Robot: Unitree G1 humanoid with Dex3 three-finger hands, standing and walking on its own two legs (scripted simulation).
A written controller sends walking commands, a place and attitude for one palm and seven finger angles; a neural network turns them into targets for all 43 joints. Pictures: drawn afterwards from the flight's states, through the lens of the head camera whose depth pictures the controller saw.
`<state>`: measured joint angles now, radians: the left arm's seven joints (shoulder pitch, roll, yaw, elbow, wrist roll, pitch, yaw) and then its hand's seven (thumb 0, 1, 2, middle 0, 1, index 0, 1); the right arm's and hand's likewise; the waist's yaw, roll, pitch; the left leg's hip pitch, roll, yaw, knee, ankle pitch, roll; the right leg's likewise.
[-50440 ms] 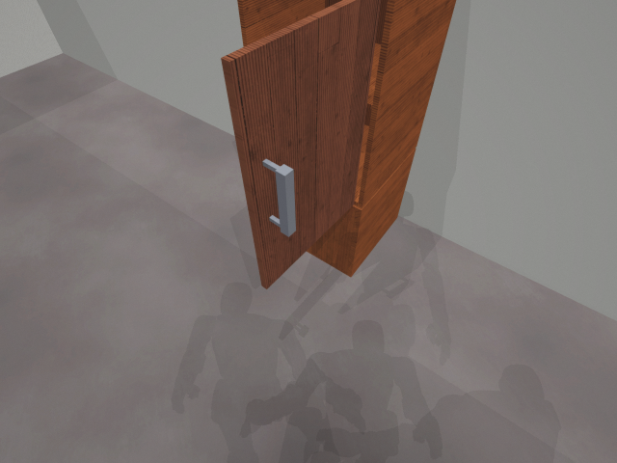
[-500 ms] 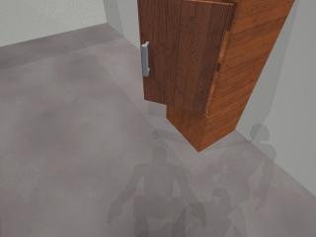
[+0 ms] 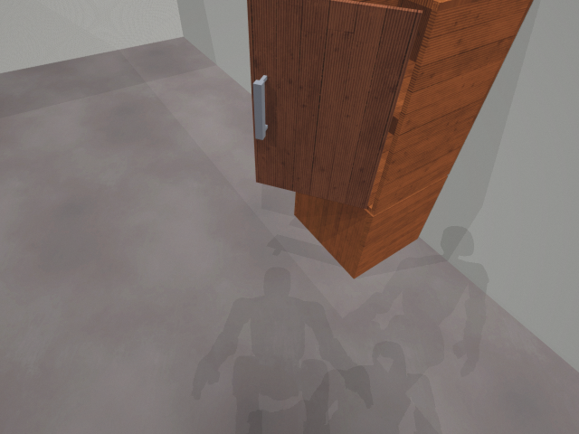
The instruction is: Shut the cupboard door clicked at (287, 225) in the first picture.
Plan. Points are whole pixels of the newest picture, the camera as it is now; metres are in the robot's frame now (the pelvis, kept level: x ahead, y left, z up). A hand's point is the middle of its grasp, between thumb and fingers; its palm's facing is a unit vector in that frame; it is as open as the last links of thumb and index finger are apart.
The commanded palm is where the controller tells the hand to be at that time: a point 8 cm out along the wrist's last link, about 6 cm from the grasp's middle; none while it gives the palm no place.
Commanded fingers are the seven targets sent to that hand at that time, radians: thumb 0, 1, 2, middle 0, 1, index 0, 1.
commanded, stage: look to check the result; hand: left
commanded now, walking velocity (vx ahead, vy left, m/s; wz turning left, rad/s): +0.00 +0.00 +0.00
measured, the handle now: (262, 107) +0.93 +0.12 -0.04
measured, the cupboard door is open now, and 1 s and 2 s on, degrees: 38 38 38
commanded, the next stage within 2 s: walk to a spot facing it in 0.48 s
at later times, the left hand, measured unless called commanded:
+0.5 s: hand out of the picture +0.07 +0.24 -0.16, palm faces -0.02 -0.95 -0.31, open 7.4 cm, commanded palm none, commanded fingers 0.00 0.90 0.90 -0.20 -0.30 -0.20 -0.30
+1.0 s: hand out of the picture +0.04 +0.21 -0.20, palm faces +0.16 -0.96 -0.25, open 7.4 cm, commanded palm none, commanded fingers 0.00 0.90 0.90 -0.20 -0.30 -0.20 -0.30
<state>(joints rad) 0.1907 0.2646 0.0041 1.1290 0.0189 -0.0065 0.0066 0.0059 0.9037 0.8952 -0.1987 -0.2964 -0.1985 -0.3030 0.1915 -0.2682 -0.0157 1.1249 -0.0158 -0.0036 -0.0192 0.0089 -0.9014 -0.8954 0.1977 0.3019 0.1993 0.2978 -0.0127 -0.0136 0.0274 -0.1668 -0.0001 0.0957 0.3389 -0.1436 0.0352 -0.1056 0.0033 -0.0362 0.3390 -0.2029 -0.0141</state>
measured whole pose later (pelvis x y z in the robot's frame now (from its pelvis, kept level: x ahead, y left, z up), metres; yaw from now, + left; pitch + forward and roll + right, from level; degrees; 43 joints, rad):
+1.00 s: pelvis +0.02 +0.01 -0.02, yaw +10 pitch -2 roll +0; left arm 0.20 0.23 0.04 1.01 0.03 0.03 0.03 0.00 0.90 0.90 -0.20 -0.30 -0.20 -0.30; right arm 0.19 -0.19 -0.04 1.03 -0.01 0.07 0.00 0.01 -0.90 -0.90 0.20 0.30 0.20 0.30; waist -0.02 -0.03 0.12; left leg -0.35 0.02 0.05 0.77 -0.43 -0.03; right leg -0.13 -0.08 -0.20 0.57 -0.39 0.00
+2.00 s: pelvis +0.08 +0.07 -0.01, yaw +44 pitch +0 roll +1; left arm 0.21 0.24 0.07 0.92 0.03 0.02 -0.02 0.01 0.91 0.90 -0.19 -0.30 -0.19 -0.30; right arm 0.28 -0.17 -0.03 0.97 -0.03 -0.01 -0.01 0.01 -0.90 -0.90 0.20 0.30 0.20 0.30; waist -0.01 -0.02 0.07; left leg -0.16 -0.02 0.01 0.42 -0.26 0.02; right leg -0.51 -0.11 -0.05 0.85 -0.28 0.05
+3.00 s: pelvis +0.19 +0.12 -0.02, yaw +12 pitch +1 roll +0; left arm 0.16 0.26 0.08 0.88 0.03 0.04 -0.03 0.01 0.91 0.90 -0.19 -0.30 -0.19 -0.30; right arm 0.22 -0.26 -0.06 0.92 -0.02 0.03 -0.02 0.01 -0.90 -0.90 0.20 0.30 0.20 0.30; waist -0.01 0.05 0.08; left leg -0.27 0.17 0.20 0.71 -0.43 -0.06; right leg -0.30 -0.02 -0.06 0.61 -0.31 -0.02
